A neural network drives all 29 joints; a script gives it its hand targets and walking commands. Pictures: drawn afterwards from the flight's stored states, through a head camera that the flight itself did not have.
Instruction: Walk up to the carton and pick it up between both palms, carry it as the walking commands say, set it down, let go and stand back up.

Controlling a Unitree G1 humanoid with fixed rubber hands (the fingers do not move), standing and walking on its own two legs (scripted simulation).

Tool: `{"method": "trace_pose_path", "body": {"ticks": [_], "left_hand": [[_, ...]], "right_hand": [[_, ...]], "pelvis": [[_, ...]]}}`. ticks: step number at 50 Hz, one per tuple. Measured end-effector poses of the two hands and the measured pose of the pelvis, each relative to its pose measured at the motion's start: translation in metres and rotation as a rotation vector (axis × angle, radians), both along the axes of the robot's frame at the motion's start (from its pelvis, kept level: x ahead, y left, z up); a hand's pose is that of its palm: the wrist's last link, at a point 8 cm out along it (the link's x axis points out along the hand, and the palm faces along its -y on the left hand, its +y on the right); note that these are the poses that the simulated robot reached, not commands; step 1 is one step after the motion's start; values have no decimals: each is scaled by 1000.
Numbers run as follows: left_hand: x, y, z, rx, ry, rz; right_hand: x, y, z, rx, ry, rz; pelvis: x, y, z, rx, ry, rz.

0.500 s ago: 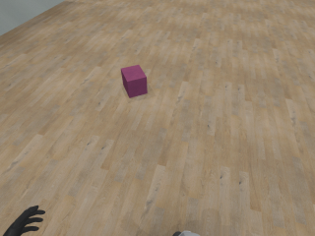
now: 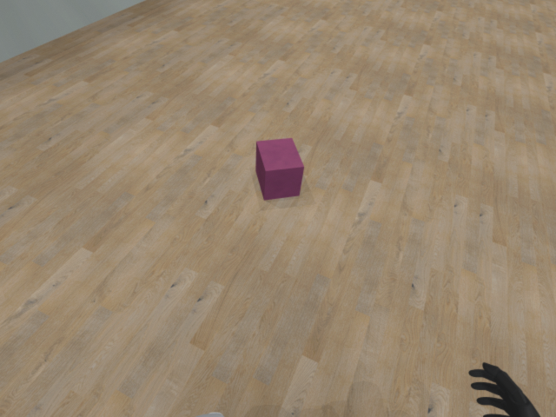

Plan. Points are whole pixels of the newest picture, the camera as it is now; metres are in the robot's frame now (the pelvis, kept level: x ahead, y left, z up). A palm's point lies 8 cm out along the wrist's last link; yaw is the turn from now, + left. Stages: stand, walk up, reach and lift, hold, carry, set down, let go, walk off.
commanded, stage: walk up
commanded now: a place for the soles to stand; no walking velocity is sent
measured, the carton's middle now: (278, 168) +1.30 +0.04 -0.66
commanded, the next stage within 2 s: none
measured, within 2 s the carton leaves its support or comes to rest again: neither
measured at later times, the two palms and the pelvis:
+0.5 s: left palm (96, 260) +0.35 +0.32 -0.03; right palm (488, 337) +0.30 -0.35 -0.09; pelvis +0.23 -0.02 +0.01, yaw +0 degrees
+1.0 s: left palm (121, 197) +0.52 +0.36 -0.07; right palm (449, 236) +0.49 -0.32 -0.06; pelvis +0.43 +0.03 +0.01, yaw -1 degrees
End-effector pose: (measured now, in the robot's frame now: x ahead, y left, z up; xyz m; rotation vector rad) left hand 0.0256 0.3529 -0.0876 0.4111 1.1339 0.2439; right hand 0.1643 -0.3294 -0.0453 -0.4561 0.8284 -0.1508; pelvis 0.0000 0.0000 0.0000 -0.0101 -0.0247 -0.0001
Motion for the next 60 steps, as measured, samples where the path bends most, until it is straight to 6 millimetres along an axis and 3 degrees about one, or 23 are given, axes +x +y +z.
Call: {"method": "trace_pose_path", "body": {"ticks": [6, 12, 15, 18, 22, 27, 32, 36, 40, 46, 52, 56, 60], "left_hand": [[93, -11, 5, -53, -33, -80], [200, -22, 22, -41, -101, -156], [258, -32, 32, -14, -162, -187], [306, -38, 40, 32, -242, -200], [324, -36, 53, 57, -263, -158], [316, -22, 55, 70, -192, -97], [306, 0, 41, 57, -87, -37], [320, 23, 20, 42, -31, -16], [360, 26, 3, 8, -13, -27], [439, 15, 6, -38, -40, -95], [530, 4, 22, -11, -112, -158], [577, 4, 32, 46, -192, -164], [589, 13, 46, 77, -201, -120]], "right_hand": [[-2, -4, 5, -11, 64, -92], [-4, -22, -9, 4, 159, -178], [10, -32, -23, 21, 191, -207], [38, -39, -41, 32, 214, -199], [92, -29, -46, 58, 212, -157], [161, -17, -39, 78, 200, -81], [236, 0, -26, 68, 163, -25], [298, 17, -17, 29, 93, 4], [326, 25, -7, -2, 38, -32], [325, 20, 0, -18, 85, -109], [328, 4, -19, 10, 168, -176], [356, 2, -41, 31, 203, -167], [404, 16, -46, 57, 202, -120]], "pelvis": [[54, 7, 13, 21, 4, -18], [110, 2, 14, 33, 1, -29], [143, -7, 9, 39, 3, -32], [173, -18, -1, 27, -1, -30], [204, -20, 5, 7, -5, -18], [242, -17, 13, 0, 0, -1], [283, -3, 13, -9, -1, 1], [322, 18, 3, -14, 1, 0], [351, 30, 0, 7, -1, -7], [397, 34, 10, 19, 5, -20], [446, 26, 7, 26, 5, -28], [478, 18, -3, 11, 6, -29], [504, 21, 3, -2, 3, -16]]}}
